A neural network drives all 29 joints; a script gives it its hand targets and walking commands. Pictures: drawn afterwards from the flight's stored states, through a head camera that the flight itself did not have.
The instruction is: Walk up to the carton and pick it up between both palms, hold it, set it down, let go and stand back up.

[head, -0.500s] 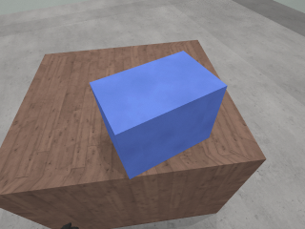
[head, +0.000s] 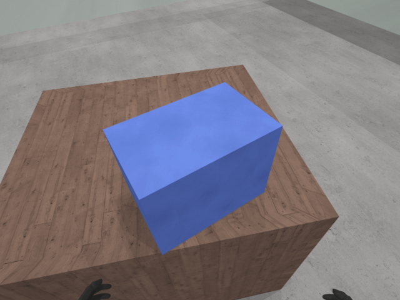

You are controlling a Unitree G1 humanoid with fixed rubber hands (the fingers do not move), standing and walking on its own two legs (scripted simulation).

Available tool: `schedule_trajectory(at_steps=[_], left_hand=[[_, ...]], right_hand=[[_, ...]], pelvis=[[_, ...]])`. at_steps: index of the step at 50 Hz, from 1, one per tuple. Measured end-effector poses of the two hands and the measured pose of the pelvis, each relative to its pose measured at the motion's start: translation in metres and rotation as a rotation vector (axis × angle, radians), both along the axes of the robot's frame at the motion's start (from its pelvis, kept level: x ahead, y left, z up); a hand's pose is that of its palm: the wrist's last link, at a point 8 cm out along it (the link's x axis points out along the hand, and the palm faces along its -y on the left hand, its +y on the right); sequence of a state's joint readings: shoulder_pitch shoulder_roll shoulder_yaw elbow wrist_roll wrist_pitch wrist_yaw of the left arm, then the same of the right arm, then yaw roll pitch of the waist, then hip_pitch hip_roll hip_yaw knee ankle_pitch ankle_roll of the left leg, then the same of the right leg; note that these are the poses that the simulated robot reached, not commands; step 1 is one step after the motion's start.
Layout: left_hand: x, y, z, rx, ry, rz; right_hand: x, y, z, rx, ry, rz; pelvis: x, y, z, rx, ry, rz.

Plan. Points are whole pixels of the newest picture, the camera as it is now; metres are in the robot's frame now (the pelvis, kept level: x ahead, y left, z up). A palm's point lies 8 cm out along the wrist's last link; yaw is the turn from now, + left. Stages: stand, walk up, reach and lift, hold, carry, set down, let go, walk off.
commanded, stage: walk up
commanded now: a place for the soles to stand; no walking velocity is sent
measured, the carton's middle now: (194, 165) +0.42 +0.03 +0.04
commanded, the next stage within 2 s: none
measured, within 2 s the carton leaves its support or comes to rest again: neither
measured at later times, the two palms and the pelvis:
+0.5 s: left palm out of the picture +0.16 +0.24 -0.08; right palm out of the picture +0.06 -0.31 -0.09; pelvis +0.00 -0.02 +0.00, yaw -5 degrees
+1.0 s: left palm out of the picture +0.13 +0.21 -0.09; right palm out of the picture +0.06 -0.32 -0.09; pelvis +0.00 -0.05 +0.01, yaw +0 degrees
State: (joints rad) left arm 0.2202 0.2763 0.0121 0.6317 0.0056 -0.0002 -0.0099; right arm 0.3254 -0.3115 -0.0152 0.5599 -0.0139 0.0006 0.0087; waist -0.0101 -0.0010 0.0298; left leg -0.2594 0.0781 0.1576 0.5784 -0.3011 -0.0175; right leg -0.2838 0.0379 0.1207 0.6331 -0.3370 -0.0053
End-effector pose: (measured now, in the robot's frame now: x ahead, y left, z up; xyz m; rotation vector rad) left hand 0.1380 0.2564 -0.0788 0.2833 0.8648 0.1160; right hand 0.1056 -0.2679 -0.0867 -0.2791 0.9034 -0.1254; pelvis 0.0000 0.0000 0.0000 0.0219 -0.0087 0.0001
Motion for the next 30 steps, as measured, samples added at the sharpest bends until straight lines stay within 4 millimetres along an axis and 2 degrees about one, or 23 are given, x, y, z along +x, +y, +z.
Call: schedule_trajectory(at_steps=[18,23,27,30], left_hand=[[0.016,-0.006,0.005,0.005,-0.011,-0.053],[0.02,-0.01,-0.001,0.016,0.013,-0.101],[0.018,-0.027,-0.005,0.007,0.031,-0.121],[0.013,-0.036,-0.004,-0.006,0.038,-0.099]], right_hand=[[-0.016,-0.008,-0.003,-0.014,0.033,-0.051],[-0.037,-0.031,-0.001,-0.085,0.052,-0.098],[-0.056,-0.053,-0.006,-0.095,0.094,-0.135],[-0.065,-0.058,-0.008,-0.073,0.125,-0.154]], pelvis=[[0.004,-0.002,0.001,-0.002,0.0,-0.038],[0.001,-0.01,-0.003,0.0,-0.02,-0.076],[-0.001,-0.023,-0.005,-0.01,-0.033,-0.093],[-0.002,-0.031,-0.002,-0.015,-0.025,-0.095]])
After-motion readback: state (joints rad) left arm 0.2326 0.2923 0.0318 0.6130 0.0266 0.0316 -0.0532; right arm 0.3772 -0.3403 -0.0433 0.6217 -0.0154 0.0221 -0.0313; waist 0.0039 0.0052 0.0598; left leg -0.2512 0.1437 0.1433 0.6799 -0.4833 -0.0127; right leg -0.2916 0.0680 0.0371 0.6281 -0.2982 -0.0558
